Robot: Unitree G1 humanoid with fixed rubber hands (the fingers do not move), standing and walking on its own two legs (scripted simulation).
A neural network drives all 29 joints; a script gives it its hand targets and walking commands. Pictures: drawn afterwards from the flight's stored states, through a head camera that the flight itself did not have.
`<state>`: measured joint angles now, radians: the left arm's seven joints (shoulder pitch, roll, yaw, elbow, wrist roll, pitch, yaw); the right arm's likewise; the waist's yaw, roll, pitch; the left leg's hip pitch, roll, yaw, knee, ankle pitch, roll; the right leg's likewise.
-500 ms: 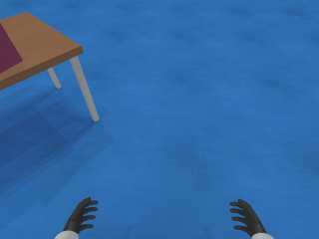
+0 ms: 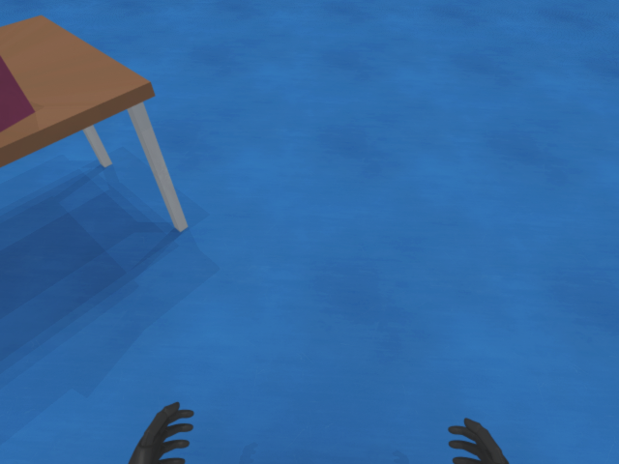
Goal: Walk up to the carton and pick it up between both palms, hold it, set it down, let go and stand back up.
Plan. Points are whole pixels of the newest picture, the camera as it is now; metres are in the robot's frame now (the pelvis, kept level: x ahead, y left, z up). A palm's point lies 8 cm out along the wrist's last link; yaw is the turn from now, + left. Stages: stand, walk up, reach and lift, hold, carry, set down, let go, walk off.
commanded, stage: stand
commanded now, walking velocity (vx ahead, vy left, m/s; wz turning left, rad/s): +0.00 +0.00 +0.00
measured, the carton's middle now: out of the picture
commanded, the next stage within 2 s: none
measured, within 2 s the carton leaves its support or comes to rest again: neither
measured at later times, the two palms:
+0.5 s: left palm out of the picture +0.11 +0.23 -0.11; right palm out of the picture +0.11 -0.22 -0.10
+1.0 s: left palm out of the picture +0.07 +0.24 -0.11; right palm out of the picture +0.07 -0.22 -0.11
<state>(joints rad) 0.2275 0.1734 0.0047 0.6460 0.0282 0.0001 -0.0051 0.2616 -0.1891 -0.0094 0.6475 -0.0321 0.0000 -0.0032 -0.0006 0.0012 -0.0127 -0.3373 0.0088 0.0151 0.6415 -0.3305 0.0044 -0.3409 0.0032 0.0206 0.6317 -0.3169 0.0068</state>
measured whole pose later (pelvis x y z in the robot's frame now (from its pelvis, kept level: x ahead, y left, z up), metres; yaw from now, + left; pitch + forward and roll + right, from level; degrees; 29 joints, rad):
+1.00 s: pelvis +0.00 +0.01 +0.01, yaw +0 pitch +1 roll +0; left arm 0.29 0.17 0.04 0.82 0.02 0.00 0.02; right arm 0.29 -0.17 -0.04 0.81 -0.02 -0.01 -0.02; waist 0.00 0.00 0.01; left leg -0.27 -0.01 0.02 0.54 -0.29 0.02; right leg -0.28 -0.01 0.03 0.54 -0.27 0.02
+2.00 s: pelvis +0.00 +0.01 +0.02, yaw +0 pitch -1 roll +0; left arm 0.31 0.11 0.00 1.13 0.01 0.00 0.05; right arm 0.31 -0.11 -0.01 1.14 -0.01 -0.01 -0.04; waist 0.00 0.00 0.04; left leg -0.18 -0.01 0.02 0.44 -0.24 0.02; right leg -0.18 -0.02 0.03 0.43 -0.22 0.02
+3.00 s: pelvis +0.01 +0.01 +0.02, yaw +0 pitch +0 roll +0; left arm 0.34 0.11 -0.01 1.15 0.01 -0.01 0.04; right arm 0.35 -0.12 0.00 1.15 -0.01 -0.02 -0.04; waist 0.00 0.00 0.03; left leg -0.19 -0.01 0.02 0.43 -0.24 0.02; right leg -0.19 -0.02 0.03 0.43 -0.23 0.02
